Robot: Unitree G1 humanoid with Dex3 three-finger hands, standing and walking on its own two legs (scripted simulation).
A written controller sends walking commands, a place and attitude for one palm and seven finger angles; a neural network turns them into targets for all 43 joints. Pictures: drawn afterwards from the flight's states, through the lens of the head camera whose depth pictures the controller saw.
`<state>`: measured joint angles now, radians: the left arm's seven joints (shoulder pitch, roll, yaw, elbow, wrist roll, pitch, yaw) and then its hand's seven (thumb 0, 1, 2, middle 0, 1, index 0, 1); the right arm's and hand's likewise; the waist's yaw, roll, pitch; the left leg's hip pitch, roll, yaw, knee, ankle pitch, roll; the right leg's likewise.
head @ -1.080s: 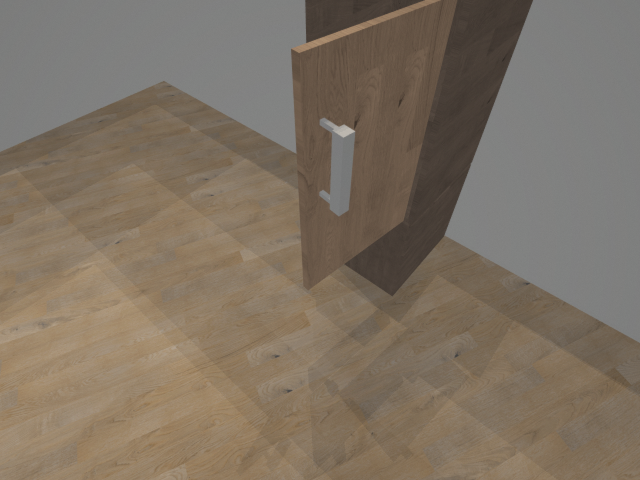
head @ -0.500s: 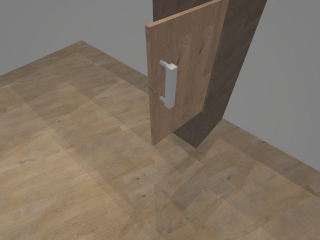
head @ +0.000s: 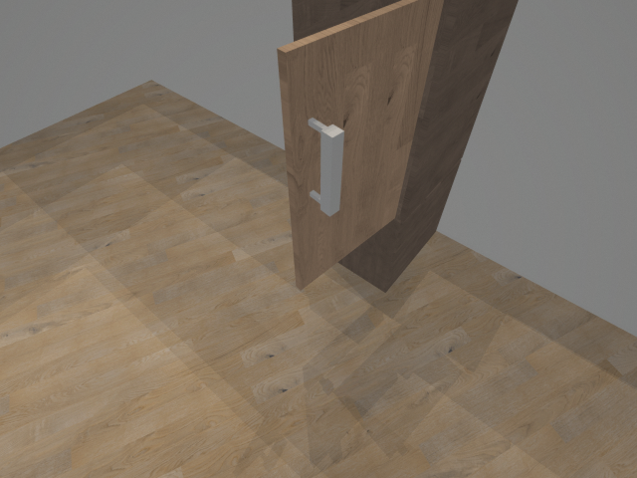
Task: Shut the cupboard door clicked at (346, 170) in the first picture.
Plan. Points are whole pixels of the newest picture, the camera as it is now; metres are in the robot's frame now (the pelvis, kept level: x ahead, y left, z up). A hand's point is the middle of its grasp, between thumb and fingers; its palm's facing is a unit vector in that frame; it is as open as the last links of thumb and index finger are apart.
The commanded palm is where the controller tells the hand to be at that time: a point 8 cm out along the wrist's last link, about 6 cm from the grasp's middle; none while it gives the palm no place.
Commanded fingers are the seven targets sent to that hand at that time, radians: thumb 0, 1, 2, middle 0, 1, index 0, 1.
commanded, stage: walk around to get in front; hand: left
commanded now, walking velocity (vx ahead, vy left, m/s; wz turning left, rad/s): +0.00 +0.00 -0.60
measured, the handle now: (322, 168) +0.60 +0.04 +0.03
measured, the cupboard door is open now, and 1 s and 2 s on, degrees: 82 82 82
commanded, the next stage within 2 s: none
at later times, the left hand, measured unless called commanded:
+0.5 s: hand out of the picture +0.07 +0.15 -0.16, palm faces -0.15 -0.94 -0.30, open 7.3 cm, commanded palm none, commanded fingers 0.00 0.90 0.90 -0.20 -0.30 -0.20 -0.30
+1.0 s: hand (215, 459) +0.18 +0.18 -0.19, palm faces -0.40 -0.89 -0.23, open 7.4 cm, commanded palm none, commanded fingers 0.00 0.90 0.90 -0.20 -0.30 -0.20 -0.30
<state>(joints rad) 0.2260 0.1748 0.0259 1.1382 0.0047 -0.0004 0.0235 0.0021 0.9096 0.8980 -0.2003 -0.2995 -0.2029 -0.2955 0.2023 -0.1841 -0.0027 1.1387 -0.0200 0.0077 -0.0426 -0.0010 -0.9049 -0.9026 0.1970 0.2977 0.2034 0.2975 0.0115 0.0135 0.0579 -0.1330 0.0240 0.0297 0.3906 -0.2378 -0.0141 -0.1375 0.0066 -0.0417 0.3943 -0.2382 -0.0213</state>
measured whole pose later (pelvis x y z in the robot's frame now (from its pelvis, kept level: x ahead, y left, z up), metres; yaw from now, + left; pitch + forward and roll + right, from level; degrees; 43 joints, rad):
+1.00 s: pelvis +0.05 +0.00 -0.01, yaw -31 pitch +2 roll -1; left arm 0.26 0.25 0.10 0.94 0.02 0.05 0.01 0.01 0.91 0.90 -0.20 -0.30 -0.21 -0.30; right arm 0.08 -0.18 -0.02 0.86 -0.02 0.01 -0.04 0.00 -0.90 -0.90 0.20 0.30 0.20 0.30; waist 0.06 -0.06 0.08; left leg -0.31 0.00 -0.01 0.59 -0.32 0.02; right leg -0.37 0.12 0.16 0.86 -0.51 0.01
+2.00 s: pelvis +0.07 -0.03 +0.00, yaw -67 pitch +1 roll -2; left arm 0.21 0.25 0.10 0.92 0.02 0.06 -0.03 0.01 0.91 0.90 -0.20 -0.30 -0.20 -0.30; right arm 0.20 -0.17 -0.01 0.88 -0.03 0.01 -0.04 0.00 -0.90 -0.90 0.20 0.30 0.21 0.30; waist 0.03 -0.03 0.08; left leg -0.23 0.09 0.11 0.49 -0.28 -0.01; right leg -0.50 0.00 0.00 1.12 -0.44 0.05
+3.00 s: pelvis +0.03 -0.10 -0.02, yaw -103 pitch +2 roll +0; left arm 0.16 0.24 0.08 0.90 0.02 0.04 -0.04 0.01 0.91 0.90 -0.20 -0.30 -0.20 -0.30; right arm 0.27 -0.22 -0.04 0.90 -0.03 0.02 -0.02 0.00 -0.90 -0.90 0.20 0.30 0.21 0.30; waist -0.01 0.03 0.09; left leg -0.24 0.18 0.24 0.62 -0.37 -0.07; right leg -0.31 -0.03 -0.08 0.63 -0.31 0.01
